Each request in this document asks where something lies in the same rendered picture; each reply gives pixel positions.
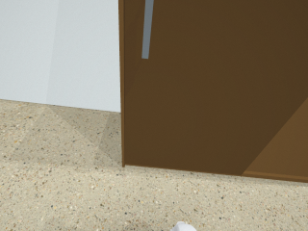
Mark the handle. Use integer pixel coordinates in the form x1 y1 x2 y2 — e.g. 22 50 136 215
141 0 154 59

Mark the wardrobe door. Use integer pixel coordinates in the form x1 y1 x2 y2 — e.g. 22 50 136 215
245 97 308 177
124 0 308 175

